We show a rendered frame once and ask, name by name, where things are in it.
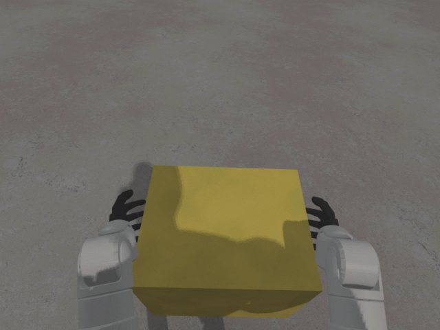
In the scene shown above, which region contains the robot right hand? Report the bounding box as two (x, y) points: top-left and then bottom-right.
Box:
(306, 197), (339, 250)

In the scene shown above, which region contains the right robot forearm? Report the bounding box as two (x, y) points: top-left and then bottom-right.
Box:
(315, 225), (388, 330)

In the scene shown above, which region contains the carton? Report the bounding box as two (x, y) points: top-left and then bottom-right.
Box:
(130, 165), (323, 318)

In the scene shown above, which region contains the left robot forearm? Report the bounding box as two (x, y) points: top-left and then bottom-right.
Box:
(76, 219), (140, 330)

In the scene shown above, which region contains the robot left hand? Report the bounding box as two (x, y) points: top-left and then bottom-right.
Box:
(109, 189), (146, 242)

